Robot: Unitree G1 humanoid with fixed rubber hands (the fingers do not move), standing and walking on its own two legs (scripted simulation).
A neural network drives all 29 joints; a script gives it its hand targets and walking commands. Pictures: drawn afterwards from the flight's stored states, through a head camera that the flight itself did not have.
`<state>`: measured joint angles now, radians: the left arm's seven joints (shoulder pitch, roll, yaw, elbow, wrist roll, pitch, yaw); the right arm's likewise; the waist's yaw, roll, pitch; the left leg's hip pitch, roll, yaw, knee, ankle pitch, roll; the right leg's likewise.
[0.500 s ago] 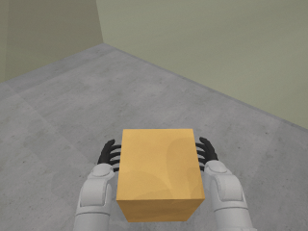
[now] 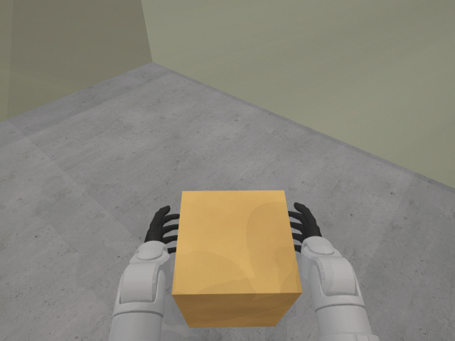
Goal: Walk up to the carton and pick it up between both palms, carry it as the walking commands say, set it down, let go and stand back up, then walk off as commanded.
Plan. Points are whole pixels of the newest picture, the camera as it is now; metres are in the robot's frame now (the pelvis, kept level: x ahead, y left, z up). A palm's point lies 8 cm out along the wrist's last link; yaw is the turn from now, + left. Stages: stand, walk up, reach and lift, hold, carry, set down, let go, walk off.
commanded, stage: carry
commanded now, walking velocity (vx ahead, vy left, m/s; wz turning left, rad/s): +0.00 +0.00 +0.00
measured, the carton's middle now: (232, 264) +0.29 +0.00 -0.03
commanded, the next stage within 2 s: hold in 0.22 s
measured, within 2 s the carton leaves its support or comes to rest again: neither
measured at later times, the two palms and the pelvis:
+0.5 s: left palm (164, 248) +0.28 +0.12 +0.05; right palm (322, 247) +0.27 -0.16 +0.05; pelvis -0.01 -0.01 +0.01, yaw +7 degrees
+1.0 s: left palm (163, 255) +0.26 +0.12 +0.06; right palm (322, 240) +0.28 -0.16 +0.06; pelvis -0.03 -0.04 +0.00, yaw +9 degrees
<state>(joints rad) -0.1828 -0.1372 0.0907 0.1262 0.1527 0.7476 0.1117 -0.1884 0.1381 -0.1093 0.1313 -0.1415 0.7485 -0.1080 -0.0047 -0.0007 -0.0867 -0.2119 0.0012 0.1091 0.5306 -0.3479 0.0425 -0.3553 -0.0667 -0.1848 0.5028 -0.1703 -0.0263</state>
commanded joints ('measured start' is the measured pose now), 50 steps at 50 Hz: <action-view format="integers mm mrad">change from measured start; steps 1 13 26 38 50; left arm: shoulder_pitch -432 -373 -569 -766 -815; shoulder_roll -834 -922 -1047 -1036 -1039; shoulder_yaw -488 -511 -454 -374 -394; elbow -114 -19 146 224 292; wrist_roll -203 -141 -128 -99 -138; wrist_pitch -45 -75 -107 -129 -123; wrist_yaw -186 -204 -309 -369 -386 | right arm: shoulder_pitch -427 -343 -527 -656 -663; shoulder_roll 845 823 1000 1127 1172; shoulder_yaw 496 524 461 400 395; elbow -115 -81 5 139 208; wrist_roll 211 161 162 131 129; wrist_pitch -40 -61 5 -8 -17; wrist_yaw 189 225 289 284 271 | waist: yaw -1 -29 -95 -61 -151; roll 5 93 -16 -16 -27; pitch -254 -170 -117 -107 -191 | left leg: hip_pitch -21 -18 -76 -157 -101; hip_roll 130 -22 -41 -59 -57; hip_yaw -127 -251 -264 -238 -262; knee -96 -171 -201 -208 -150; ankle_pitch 265 501 231 17 73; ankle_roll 14 -4 20 40 32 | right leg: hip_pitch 196 506 527 528 549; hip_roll -92 157 157 133 96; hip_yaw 134 258 264 288 309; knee -37 -81 -93 -120 -131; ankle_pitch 166 286 186 7 33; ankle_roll -25 -13 41 58 43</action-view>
